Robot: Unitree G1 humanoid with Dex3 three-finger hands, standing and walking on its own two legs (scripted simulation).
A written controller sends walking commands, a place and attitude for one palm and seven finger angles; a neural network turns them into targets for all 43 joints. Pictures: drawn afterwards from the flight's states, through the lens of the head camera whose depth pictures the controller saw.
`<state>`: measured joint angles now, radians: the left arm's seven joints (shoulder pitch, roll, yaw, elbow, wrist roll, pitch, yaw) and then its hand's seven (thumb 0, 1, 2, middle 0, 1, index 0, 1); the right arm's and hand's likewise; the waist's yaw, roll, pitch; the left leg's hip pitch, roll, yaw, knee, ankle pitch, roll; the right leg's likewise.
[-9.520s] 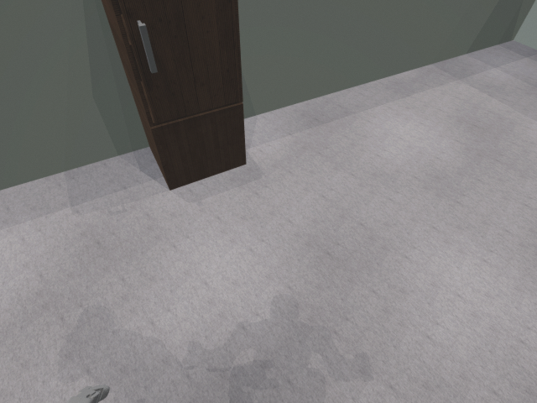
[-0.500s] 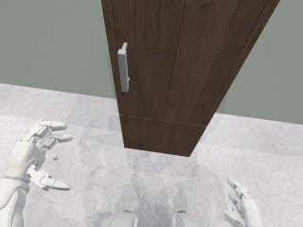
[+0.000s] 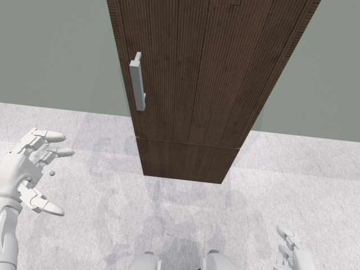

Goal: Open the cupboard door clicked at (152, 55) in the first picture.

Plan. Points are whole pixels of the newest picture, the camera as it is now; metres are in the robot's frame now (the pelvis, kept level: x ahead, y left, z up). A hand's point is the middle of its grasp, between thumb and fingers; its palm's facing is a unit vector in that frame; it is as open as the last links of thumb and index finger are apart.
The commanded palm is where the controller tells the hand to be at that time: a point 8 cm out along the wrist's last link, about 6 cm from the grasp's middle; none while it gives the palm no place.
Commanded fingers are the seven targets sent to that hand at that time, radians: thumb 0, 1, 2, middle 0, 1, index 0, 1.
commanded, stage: raise the hand with hooked fingers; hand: left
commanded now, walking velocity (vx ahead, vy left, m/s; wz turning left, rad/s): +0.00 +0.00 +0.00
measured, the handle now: (139, 83) +0.57 +0.14 +0.05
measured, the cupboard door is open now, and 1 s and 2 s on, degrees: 0 0 0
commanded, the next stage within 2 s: move the hooked fingers beside the handle in 0.32 s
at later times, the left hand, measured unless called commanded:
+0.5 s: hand (51, 175) +0.28 +0.27 +0.06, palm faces -0.05 -1.00 -0.03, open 14.0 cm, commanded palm +0.27 +0.32 +0.06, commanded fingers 0.00 -0.50 0.30 -0.30 -1.20 -0.30 -1.20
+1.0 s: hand (80, 139) +0.37 +0.24 +0.06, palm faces -0.07 -1.00 -0.02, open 14.0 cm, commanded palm +0.35 +0.29 +0.06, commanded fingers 0.00 -0.50 0.30 -0.30 -1.20 -0.30 -1.20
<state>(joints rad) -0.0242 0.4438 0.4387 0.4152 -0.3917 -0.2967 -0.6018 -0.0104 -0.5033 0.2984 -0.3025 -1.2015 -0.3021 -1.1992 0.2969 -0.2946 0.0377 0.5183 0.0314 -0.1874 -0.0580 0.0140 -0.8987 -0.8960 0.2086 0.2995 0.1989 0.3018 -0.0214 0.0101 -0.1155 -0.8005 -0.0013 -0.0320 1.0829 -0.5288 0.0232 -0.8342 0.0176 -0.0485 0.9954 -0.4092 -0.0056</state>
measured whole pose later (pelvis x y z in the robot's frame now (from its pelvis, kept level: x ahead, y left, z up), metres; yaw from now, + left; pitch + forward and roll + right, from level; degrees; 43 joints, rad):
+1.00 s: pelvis +0.00 +0.00 +0.00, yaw +0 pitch +17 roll -2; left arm -0.36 0.46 0.40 0.68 -0.29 -0.32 -0.51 -0.01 -0.50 0.30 -0.30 -1.20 -0.30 -1.20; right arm 0.32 -0.28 0.05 0.55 0.03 -0.11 -0.06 0.01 -0.90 -0.90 0.21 0.30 0.20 0.30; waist -0.06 0.01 -0.12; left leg -0.86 0.00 -0.02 1.09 -0.52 0.02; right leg -0.91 0.02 -0.04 1.02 -0.41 -0.01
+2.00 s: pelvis -0.01 +0.00 -0.02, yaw -2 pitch +25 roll -3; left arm -0.95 0.63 0.44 1.20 -0.11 -0.37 -0.41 -0.01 -0.50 0.30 -0.30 -1.20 -0.30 -1.20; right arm 0.39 -0.29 0.07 0.60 -0.01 0.04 -0.02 0.01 -0.90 -0.90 0.21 0.30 0.20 0.30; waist -0.19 0.02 -0.11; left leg -1.07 0.02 -0.03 1.18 -0.54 0.02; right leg -1.10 0.04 -0.05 1.07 -0.40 -0.01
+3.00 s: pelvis +0.00 +0.00 -0.02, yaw -2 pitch +25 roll -4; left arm -0.95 0.62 0.43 1.19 -0.09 -0.38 -0.37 -0.01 -0.50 0.30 -0.30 -1.20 -0.30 -1.20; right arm 0.37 -0.27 0.07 0.58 -0.02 0.08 -0.01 0.00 -0.90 -0.90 0.21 0.30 0.20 0.30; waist -0.20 0.02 -0.10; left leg -1.08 0.02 -0.03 1.19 -0.55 0.03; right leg -1.11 0.04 -0.05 1.07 -0.41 0.00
